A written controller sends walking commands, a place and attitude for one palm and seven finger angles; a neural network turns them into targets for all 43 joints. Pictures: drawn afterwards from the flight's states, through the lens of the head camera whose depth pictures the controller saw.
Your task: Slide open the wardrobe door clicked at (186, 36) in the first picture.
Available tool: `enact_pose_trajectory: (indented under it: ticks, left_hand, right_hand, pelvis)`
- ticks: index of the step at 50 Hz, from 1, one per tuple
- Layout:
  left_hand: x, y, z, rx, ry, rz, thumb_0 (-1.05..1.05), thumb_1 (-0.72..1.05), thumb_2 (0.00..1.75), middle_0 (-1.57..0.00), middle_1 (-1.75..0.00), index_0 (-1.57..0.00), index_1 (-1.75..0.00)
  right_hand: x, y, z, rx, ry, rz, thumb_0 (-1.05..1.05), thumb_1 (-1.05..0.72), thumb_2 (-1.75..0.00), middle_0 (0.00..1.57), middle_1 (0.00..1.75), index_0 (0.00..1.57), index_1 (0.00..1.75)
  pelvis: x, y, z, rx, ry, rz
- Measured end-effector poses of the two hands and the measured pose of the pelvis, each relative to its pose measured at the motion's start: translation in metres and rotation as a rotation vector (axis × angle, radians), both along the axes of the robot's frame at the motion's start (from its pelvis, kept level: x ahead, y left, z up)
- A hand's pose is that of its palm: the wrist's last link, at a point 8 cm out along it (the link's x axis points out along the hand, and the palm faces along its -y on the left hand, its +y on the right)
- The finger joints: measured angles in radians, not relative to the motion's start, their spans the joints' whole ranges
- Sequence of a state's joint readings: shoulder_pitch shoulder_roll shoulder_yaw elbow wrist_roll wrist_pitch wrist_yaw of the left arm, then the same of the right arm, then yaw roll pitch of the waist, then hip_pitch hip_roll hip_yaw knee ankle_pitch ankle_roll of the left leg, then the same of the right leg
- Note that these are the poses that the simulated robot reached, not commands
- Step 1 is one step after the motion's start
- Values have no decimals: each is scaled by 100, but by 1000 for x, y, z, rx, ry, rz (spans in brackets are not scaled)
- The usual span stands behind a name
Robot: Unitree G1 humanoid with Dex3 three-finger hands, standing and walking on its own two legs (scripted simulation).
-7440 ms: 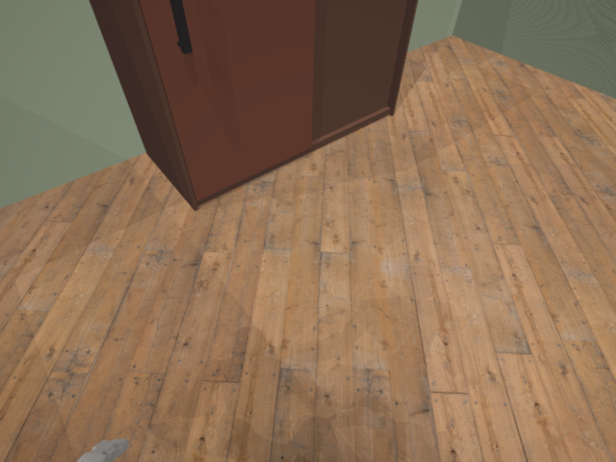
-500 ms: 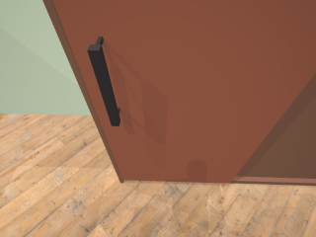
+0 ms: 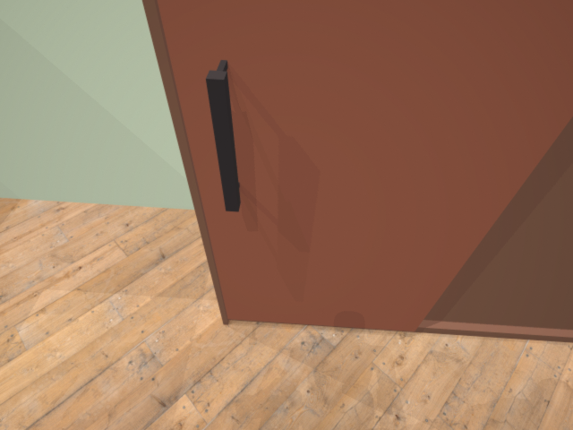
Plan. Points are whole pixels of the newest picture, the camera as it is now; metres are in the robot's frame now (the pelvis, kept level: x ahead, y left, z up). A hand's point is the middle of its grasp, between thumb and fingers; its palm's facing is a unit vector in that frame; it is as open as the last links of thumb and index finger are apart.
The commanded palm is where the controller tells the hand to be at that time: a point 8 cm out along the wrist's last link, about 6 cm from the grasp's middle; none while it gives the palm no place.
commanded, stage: come to a stop and stand still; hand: left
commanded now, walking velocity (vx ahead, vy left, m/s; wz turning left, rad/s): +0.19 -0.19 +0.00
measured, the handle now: (228, 144) +0.56 +0.15 +0.09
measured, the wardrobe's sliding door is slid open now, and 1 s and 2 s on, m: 0.00 0.00 0.00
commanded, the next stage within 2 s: look again from close up in 1.36 s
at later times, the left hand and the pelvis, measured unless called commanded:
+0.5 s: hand out of the picture +0.09 +0.15 -0.18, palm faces -0.03 -0.97 -0.24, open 7.2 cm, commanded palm none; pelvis +0.03 -0.02 -0.01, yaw -1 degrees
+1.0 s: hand out of the picture +0.02 +0.13 -0.17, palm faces +0.04 -0.97 -0.23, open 7.3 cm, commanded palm none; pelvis +0.02 -0.05 +0.00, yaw +0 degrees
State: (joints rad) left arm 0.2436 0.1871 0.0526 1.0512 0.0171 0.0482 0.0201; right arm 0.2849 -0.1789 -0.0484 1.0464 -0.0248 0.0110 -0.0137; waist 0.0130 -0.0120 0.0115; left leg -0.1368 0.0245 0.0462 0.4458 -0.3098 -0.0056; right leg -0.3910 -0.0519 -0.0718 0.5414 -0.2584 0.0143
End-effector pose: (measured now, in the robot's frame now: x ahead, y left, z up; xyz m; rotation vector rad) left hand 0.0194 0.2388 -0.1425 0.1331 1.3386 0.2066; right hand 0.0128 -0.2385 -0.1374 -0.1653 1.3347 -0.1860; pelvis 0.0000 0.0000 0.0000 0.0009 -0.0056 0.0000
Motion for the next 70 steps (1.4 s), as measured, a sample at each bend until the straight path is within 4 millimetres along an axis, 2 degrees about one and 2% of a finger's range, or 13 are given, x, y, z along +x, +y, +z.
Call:
enact_pose_trajectory:
  ticks: [5,9,13,17,20,23,27,31,35,40,54,62,70]
  left_hand:
    - [-13,9,4,-32,32,0,0,91,90,-20,-30,-20,-30]
    - [-14,8,4,-42,52,-14,0,91,90,-20,-29,-20,-30]
    - [1,-3,2,-43,80,-52,0,91,90,-20,-29,-20,-30]
    - [30,-21,1,-19,49,-91,1,92,90,-20,-29,-20,-30]
    - [47,-30,-5,13,1,-115,0,92,90,-20,-30,-20,-30]
    - [57,-37,-4,22,-30,-127,0,93,90,-20,-30,-20,-30]
    - [66,-40,-5,24,-54,-91,0,94,90,-20,-30,-20,-30]
    - [69,-43,4,30,-87,-68,0,94,90,-20,-30,-20,-30]
    - [60,-45,10,45,-81,-69,0,94,90,-20,-30,-20,-30]
    - [39,-49,11,46,-41,-56,0,93,90,-20,-30,-20,-30]
    - [-17,-67,9,5,42,-16,0,91,90,-20,-30,-20,-30]
    - [-29,-69,6,-13,47,-12,0,91,90,-20,-30,-20,-30]
    - [-32,-64,4,-18,39,-11,0,91,90,-20,-30,-20,-30]
  right_hand:
    - [-39,24,13,8,77,-27,1,-90,-90,20,30,20,30]
    - [-59,33,14,23,132,-53,1,-90,-90,20,30,20,30]
    - [-70,34,12,38,176,-86,1,-90,-90,20,30,20,30]
    - [-76,25,1,68,224,-111,1,-90,-90,20,30,20,30]
    - [-65,13,-18,87,227,-94,1,-90,-90,20,30,20,30]
    - [-38,6,-27,86,164,-71,1,-90,-90,20,30,20,30]
    - [4,3,-23,80,37,-42,1,-91,-90,20,30,19,30]
    - [30,-9,-24,55,-9,-1,3,-94,-90,20,30,20,30]
    - [43,-19,-25,56,-48,4,3,-94,-90,20,30,20,30]
    - [41,-25,-22,63,-51,14,2,-93,-90,20,30,19,30]
    - [-20,-21,-21,95,84,13,1,-91,-90,20,30,19,30]
    - [-49,-15,-17,100,132,3,1,-90,-90,20,30,19,30]
    - [-61,-8,-14,97,140,-5,1,-90,-90,20,30,19,30]
  pelvis:
    - [1,7,11,-21,7,12]
    - [4,7,12,-9,17,3]
    - [10,0,10,3,25,-6]
    - [17,-14,3,11,34,-14]
    - [21,-21,-10,-1,47,-22]
    - [23,-21,-12,-27,31,-6]
    - [33,-28,-10,0,7,-6]
    - [38,-30,-8,2,-6,-3]
    - [37,-34,-6,11,-13,-3]
    - [32,-41,-3,18,-19,1]
    - [12,-49,0,17,-32,12]
    - [2,-48,1,13,-31,13]
    - [-4,-43,2,13,-29,14]
